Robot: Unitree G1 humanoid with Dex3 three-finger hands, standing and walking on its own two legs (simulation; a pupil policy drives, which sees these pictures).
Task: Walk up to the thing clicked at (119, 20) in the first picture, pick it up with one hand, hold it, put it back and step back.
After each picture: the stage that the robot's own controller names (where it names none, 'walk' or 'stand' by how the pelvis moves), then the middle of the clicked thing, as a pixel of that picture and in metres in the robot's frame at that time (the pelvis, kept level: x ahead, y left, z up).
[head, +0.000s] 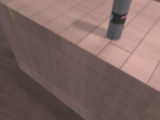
stand; (119, 13) +0.64 -0.17 +0.12
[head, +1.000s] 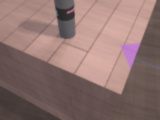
walk; (64, 7) +0.57 +0.08 +0.15
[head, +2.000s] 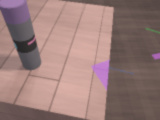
stand; (24, 38) +0.44 +0.19 +0.15
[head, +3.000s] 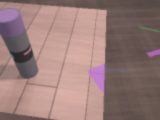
stand; (20, 48) +0.43 +0.20 +0.12
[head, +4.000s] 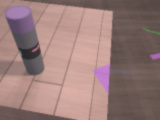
stand; (28, 45) +0.44 +0.18 +0.12
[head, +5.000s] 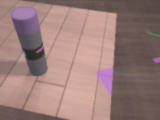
stand; (32, 46) +0.44 +0.17 +0.12
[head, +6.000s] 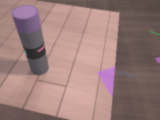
stand; (33, 45) +0.44 +0.16 +0.12
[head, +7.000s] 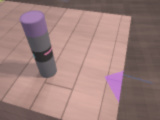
rise first; (41, 48) +0.43 +0.16 +0.12
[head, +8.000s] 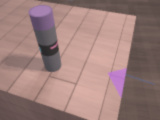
go down; (47, 42) +0.45 +0.15 +0.12
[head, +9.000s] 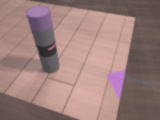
go down; (45, 43) +0.45 +0.15 +0.13
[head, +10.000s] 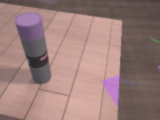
go down; (36, 53) +0.41 +0.14 +0.13
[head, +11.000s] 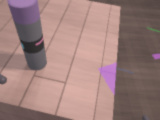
close in; (31, 38) +0.44 +0.15 +0.14
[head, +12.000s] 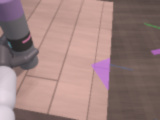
close; (18, 36) +0.44 +0.17 +0.16
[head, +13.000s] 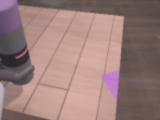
lift; (12, 48) +0.33 +0.17 +0.24
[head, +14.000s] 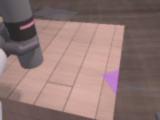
lift; (19, 23) +0.35 +0.15 +0.32
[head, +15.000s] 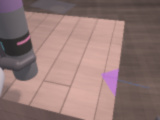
hold; (15, 37) +0.33 +0.17 +0.27
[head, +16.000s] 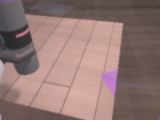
hold; (14, 30) +0.34 +0.17 +0.29
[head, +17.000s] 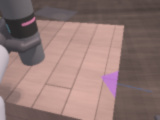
crouch; (20, 19) +0.35 +0.14 +0.33
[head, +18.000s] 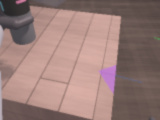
lower; out of the picture +0.44 +0.17 +0.31
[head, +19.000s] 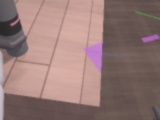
lower; (6, 19) +0.48 +0.18 +0.18
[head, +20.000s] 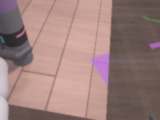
lower; (12, 30) +0.44 +0.18 +0.17
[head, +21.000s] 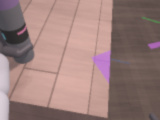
lower; (13, 27) +0.45 +0.18 +0.17
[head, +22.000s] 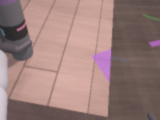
lower; (12, 23) +0.46 +0.18 +0.17
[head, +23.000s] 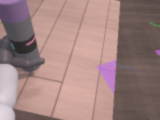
open; (22, 37) +0.42 +0.17 +0.16
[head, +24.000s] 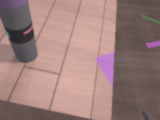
sink last; (18, 25) +0.44 +0.16 +0.17
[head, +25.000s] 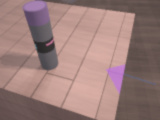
sink last; (43, 39) +0.45 +0.16 +0.15
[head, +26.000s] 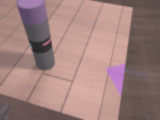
stand; (39, 38) +0.43 +0.15 +0.15
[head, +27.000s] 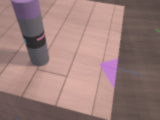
stand; (33, 34) +0.45 +0.16 +0.15
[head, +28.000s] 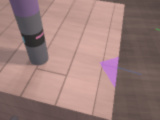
stand; (32, 32) +0.45 +0.16 +0.17
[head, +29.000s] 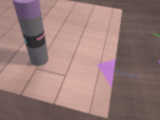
stand; (33, 33) +0.46 +0.17 +0.16
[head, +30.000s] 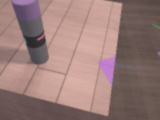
walk; (33, 33) +0.47 +0.16 +0.13
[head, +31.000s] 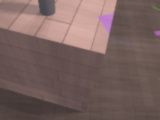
walk; out of the picture +0.68 +0.16 +0.14
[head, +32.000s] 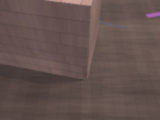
walk; out of the picture +1.00 +0.24 +0.14
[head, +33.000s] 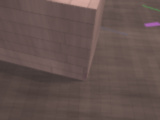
stand; out of the picture +1.08 +0.15 +0.13
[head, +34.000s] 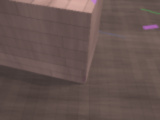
stand; out of the picture +1.09 +0.16 +0.12
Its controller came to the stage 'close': yes
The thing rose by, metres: 0.22
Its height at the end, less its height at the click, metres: +0.00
